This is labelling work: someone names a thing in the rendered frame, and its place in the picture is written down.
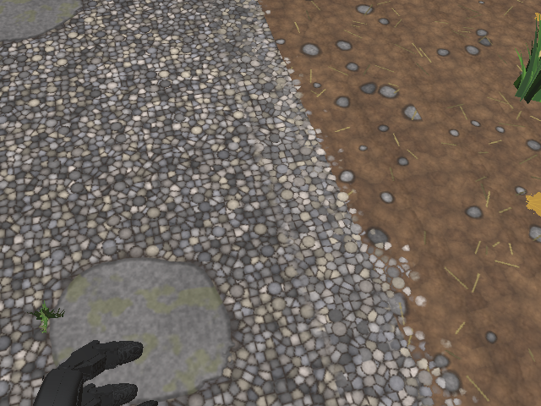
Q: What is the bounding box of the robot left hand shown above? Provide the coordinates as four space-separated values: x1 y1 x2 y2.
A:
33 340 158 406

